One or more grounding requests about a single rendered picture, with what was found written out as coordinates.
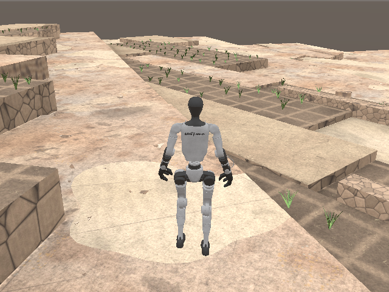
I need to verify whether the right robot upper arm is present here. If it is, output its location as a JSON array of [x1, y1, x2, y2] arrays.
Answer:
[[208, 123, 224, 158]]

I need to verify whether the right robot forearm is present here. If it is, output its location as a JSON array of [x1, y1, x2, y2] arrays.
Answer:
[[218, 149, 231, 174]]

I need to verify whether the left robot hand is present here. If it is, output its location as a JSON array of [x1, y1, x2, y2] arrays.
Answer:
[[158, 168, 173, 181]]

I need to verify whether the robot torso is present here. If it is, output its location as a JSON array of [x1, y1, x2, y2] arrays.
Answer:
[[181, 120, 209, 183]]

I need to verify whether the right robot foot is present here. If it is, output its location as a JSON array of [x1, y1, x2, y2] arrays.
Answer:
[[201, 240, 210, 256]]

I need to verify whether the left robot upper arm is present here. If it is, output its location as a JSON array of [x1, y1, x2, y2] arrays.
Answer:
[[165, 123, 182, 156]]

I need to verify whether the right robot hand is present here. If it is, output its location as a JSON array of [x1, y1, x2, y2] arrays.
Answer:
[[219, 172, 233, 187]]

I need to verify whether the left robot forearm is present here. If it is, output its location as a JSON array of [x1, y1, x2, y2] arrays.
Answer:
[[160, 147, 171, 170]]

